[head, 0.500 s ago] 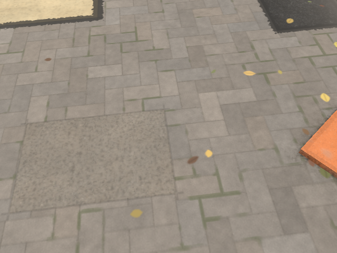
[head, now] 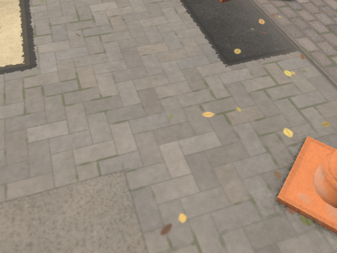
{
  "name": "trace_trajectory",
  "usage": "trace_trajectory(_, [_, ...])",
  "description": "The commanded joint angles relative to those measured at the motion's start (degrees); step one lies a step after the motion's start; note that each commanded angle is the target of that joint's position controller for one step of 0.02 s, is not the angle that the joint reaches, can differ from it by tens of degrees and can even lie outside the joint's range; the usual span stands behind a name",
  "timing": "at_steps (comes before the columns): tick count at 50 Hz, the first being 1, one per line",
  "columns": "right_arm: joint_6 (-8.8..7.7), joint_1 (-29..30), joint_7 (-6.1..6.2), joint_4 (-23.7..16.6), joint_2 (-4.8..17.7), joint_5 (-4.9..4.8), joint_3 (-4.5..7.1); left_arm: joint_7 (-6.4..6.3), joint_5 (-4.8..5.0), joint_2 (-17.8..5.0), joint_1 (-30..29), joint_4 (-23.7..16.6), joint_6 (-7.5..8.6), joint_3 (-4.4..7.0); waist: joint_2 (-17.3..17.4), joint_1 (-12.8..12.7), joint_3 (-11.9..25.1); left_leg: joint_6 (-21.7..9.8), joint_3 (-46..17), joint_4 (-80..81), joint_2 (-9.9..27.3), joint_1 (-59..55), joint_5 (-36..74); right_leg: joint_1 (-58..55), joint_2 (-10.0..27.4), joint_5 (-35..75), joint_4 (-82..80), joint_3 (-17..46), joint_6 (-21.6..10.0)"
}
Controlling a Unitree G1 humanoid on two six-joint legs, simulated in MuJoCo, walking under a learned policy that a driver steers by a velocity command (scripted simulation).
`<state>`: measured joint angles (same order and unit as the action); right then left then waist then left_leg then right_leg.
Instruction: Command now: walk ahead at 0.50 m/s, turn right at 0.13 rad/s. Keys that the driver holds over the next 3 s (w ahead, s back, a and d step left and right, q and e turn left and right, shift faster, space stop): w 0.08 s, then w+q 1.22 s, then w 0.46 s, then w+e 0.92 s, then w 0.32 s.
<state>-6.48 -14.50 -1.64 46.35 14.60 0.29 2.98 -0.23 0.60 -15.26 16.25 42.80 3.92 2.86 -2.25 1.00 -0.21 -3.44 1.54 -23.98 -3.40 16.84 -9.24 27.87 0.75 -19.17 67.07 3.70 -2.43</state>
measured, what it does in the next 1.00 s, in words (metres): walks ahead, turning left: right foot, then left foot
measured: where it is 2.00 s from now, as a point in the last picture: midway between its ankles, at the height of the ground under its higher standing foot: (87, 164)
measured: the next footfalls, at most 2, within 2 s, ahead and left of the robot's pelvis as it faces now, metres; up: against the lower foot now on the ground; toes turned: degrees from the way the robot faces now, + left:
right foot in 0.34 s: +0.34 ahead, -0.15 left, +0.00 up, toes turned +6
left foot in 0.86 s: +0.53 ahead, +0.19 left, +0.00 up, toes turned +26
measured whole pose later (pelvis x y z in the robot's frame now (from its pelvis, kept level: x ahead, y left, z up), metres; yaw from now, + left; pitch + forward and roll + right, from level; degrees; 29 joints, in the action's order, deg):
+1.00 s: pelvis +0.48 +0.09 -0.01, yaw +28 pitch +2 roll -1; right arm -2.5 -13.4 -2.0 38.9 16.4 -0.7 4.1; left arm 0.0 0.4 -17.0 11.2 44.2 6.6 3.4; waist -0.9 0.1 -3.1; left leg -5.3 0.2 -30.2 -4.4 21.5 -10.7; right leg 25.9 4.1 -21.8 68.6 1.5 0.3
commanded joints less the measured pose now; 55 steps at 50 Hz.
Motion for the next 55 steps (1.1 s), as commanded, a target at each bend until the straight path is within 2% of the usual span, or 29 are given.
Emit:
trace_trajectory(1, [-0.86,-0.8,0.05,-2.41,6.22,-0.3,1.12,-0.08,-0.23,-3.47,0.22,-4.49,0.66,1.1,7.19,-0.96,1.89,-10.62,-17.26,13.4,15.45,-8.89,8.98,9.79,5.14,2.95,-4.59,0.87,0.78])
trace_trajectory(4, [-0.42,-2.85,0.69,-1.27,8.56,-0.7,1.71,-0.22,-0.56,-2.3,-5.19,-6.46,0.73,0.48,5.99,0.27,0.97,-10.74,-13.33,15.1,15.43,-9.45,14.04,12.04,5.86,9.64,-14.13,-0.46,2.09])
trace_trajectory(8, [0.72,-6.69,1.14,0.23,8.84,-1.61,1.55,0.37,-0.3,-1.17,-12.66,-8.2,1.48,0.08,6.34,2.62,-0.57,-8.47,-9.92,14.27,12.56,-8.36,13.45,7.36,3.31,20.23,-28.57,-1.91,2.87])
trace_trajectory(12, [1.89,-10.16,1.46,1.36,9.42,-1.91,1.61,1.6,0.42,-2.08,-18.73,-10.06,2.49,0.32,7.13,4.22,-1.84,-8.1,-13.16,10.99,14.39,-10.51,10.21,3.84,0.82,20.24,-35.86,-2.07,3.0])
trace_trajectory(14, [2.45,-9.76,1.89,1.36,10.28,-1.99,1.94,1.94,0.52,-3.74,-18.08,-10.29,3.13,0.96,8.19,2.62,-1.48,-7.05,-16.02,8.27,15.68,-12.26,9.19,0.34,0.3,16.9,-39.28,-1.39,2.07])
trace_trajectory(16, [2.77,-8.29,2.16,0.93,10.31,-1.86,1.96,1.46,0.17,-6.38,-10.06,-8.02,3.55,2.39,8.21,-2.12,2.42,-4.97,-15.13,0.51,13.36,-10.49,15.38,-12.68,-0.59,15.7,-43.0,-2.57,-0.09])
trace_trajectory(17, [2.5,-7.02,2.02,-0.16,8.01,-1.28,1.14,0.84,-0.78,-9.28,-1.55,-6.62,3.69,3.49,6.37,-6.26,8.99,-2.96,-12.76,-11.4,10.09,-4.07,13.4,-26.63,5.0,16.82,-40.97,1.92,-3.04])
trace_trajectory(18, [1.66,-9.74,2.07,-2.2,2.77,-0.82,-0.36,0.27,-1.93,-14.59,7.04,-5.75,3.15,4.83,-5.38,-7.9,18.25,0.87,-6.26,-32.23,2.82,15.08,-4.18,-48.4,18.93,16.05,-40.07,18.91,-9.23])
trace_trajectory(19, [0.93,-12.88,1.97,-2.9,3.03,-2.12,-0.63,0.54,-1.55,-12.99,9.09,-4.71,2.47,4.46,-15.92,-6.83,22.83,1.65,-8.19,-44.23,1.81,25.91,-25.01,-51.53,25.41,6.39,-46.37,36.29,-14.0])
trace_trajectory(20, [1.12,-9.88,2.03,-2.58,8.24,-3.15,0.96,0.52,-0.94,-8.57,6.41,-4.76,2.3,3.24,-9.07,-6.83,14.6,1.77,-10.0,-49.56,5.06,29.68,-21.17,-44.6,23.1,1.29,-48.19,31.1,-12.11])
trace_trajectory(22, [2.1,-4.51,1.99,-3.61,7.85,-2.34,1.37,0.8,-0.7,-4.73,-0.57,-4.68,2.18,1.86,-3.23,-4.05,4.72,2.13,-7.75,-47.69,8.69,27.62,-12.63,-29.72,18.02,5.39,-52.12,17.37,-9.31])
trace_trajectory(23, [2.85,-4.24,1.93,-3.72,7.12,-1.93,1.71,0.98,-0.89,-3.38,-3.23,-4.44,2.4,1.5,-3.95,-2.27,2.13,2.31,-7.94,-45.45,10.13,25.39,-10.12,-24.54,16.01,8.13,-54.41,12.78,-8.59])
trace_trajectory(24, [3.62,-5.03,1.73,-3.78,5.84,-2.04,1.63,1.07,-1.09,-3.59,-4.81,-4.01,2.65,1.66,-5.0,-0.87,0.75,2.62,-7.7,-44.52,10.91,22.64,-8.49,-20.45,15.07,10.23,-56.42,9.28,-8.28])
trace_trajectory(25, [4.19,-5.03,1.61,-3.97,4.75,-2.03,1.5,1.09,-1.14,-3.88,-5.41,-3.55,3.03,1.93,-4.68,-0.3,0.18,3.01,-7.3,-44.23,11.03,21.7,-6.9,-18.49,14.7,13.36,-57.81,6.52,-8.59])
trace_trajectory(28, [4.94,-2.4,1.59,-5.72,4.24,-1.59,1.62,0.7,-1.38,-5.58,-4.86,-1.8,3.62,2.72,-1.93,0.12,-0.87,3.97,-8.03,-39.87,11.28,24.19,-1.07,-18.68,14.99,20.79,-59.17,0.13,-9.31])
trace_trajectory(33, [4.33,6.39,-0.2,-8.6,2.98,-1.45,0.87,-0.23,-0.99,-8.49,-2.65,0.38,2.77,3.54,-0.59,-2.81,-2.51,3.26,-4.58,-23.57,10.52,22.78,10.96,-21.66,14.08,22.16,-59.1,-8.53,-7.53])
trace_trajectory(37, [4.49,12.69,-1.36,-11.94,3.65,-1.58,0.81,-0.33,0.21,-10.74,0.14,2.14,1.63,4.32,-0.56,-4.77,-4.57,1.31,-1.71,-16.49,9.86,23.16,7.32,-27.63,16.25,21.37,-57.49,-11.04,-6.18])
trace_trajectory(39, [4.63,13.62,-1.75,-13.26,4.54,-1.48,1.15,-0.33,0.78,-11.83,0.57,2.78,0.84,4.71,-1.17,-4.36,-4.48,-0.41,0.42,-14.6,8.47,21.87,1.89,-30.79,17.13,27.4,-54.1,-12.31,-5.14])
trace_trajectory(41, [4.94,9.04,-1.69,-13.07,6.65,-1.31,2.39,-0.56,1.24,-13.55,-0.38,2.74,0.07,5.12,-2.91,-0.89,-0.4,-2.83,4.36,-13.36,4.1,12.7,-3.47,-31.59,16.33,47.05,-44.17,-14.78,-3.65])
trace_trajectory(42, [5.01,0.63,-1.4,-10.91,8.95,-1.49,3.91,-0.68,1.49,-13.32,-1.21,2.59,-0.43,4.93,-1.87,3.98,3.99,-4.67,6.1,-9.61,0.72,1.17,-0.81,-28.99,14.15,52.81,-32.8,-17.02,-2.11])
trace_trajectory(43, [5.38,-9.74,-0.42,-8.1,13.54,-1.66,6.14,-0.95,0.57,-11.31,-0.14,2.01,-0.29,4.05,1.88,8.21,9.63,-7.3,0.5,-8.78,1.9,-16.91,1.93,-17.08,11.77,43.21,-16.73,-17.59,0.59])
trace_trajectory(44, [5.1,-9.55,0.27,-8.17,21.54,-2.2,7.41,-0.3,-2.14,-2.99,4.54,-1.68,0.98,1.28,19.36,2.21,13.05,-17.46,-31.36,-4.07,17.87,-36.26,-4.04,10.57,1.3,-8.56,5.39,-14.93,4.79])
trace_trajectory(45, [4.06,-11.46,-0.03,-10.5,18.06,-1.67,6.0,0.36,-0.3,-5.7,0.21,-2.38,3.39,1.18,13.99,5.51,23.1,-21.41,-50.1,6.2,23.16,-40.44,-12.14,17.09,-1.73,-15.68,13.38,0.06,4.13])
trace_trajectory(46, [3.22,-10.06,-0.4,-9.71,14.15,-1.07,4.84,0.76,2.03,-9.27,-5.86,-4.0,4.38,2.1,9.3,6.65,15.63,-17.93,-42.48,7.36,21.82,-36.73,-8.34,22.17,0.86,-10.27,13.53,1.3,2.71])
trace_trajectory(47, [2.83,-7.13,-0.33,-9.83,12.41,-1.3,4.3,0.51,1.54,-8.35,-6.79,-4.25,4.88,1.65,6.42,4.47,10.72,-15.97,-35.31,6.69,19.52,-28.96,-3.83,21.01,3.22,-5.28,9.0,0.99,1.72])
trace_trajectory(48, [2.88,-2.69,-0.18,-10.58,10.22,-1.33,3.6,0.0,-0.09,-8.5,-6.68,-3.51,4.83,1.84,3.72,1.85,7.12,-14.24,-29.43,6.69,17.25,-20.57,2.0,17.0,5.21,-2.08,4.08,0.99,1.89])
trace_trajectory(50, [2.86,1.28,0.19,-12.31,8.55,-0.39,2.89,0.03,-0.99,-9.1,-4.9,-3.24,3.49,2.5,5.01,-1.56,5.25,-13.62,-24.59,9.09,14.7,-10.88,9.46,9.52,6.52,0.99,-1.06,1.36,2.48])
trace_trajectory(53, [2.45,0.12,1.12,-11.54,10.04,-0.83,3.3,-0.05,-1.64,-6.65,-6.32,-3.75,2.04,1.93,4.04,-2.07,3.23,-13.88,-19.81,10.82,12.83,-5.29,15.38,8.29,5.26,5.45,-8.73,-0.25,4.73])
trace_trajectory(55, [2.59,-1.7,1.85,-10.67,10.78,-1.15,3.54,-0.01,-1.7,-5.38,-10.61,-4.87,1.85,1.34,4.61,-0.69,1.64,-12.49,-17.59,10.97,11.18,-4.13,14.3,8.73,4.08,12.72,-16.94,-0.48,5.75])
Over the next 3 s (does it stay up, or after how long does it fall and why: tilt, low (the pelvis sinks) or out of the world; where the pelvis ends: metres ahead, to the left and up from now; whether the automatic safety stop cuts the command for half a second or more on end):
stays up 1.38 0.66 -0.01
